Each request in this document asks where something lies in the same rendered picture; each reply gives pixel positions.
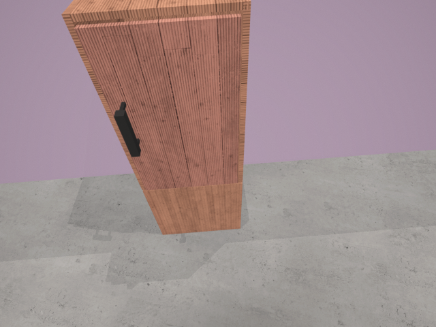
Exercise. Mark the cupboard door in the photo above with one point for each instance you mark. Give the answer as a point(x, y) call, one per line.
point(180, 80)

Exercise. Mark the handle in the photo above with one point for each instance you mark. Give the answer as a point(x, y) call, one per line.
point(126, 130)

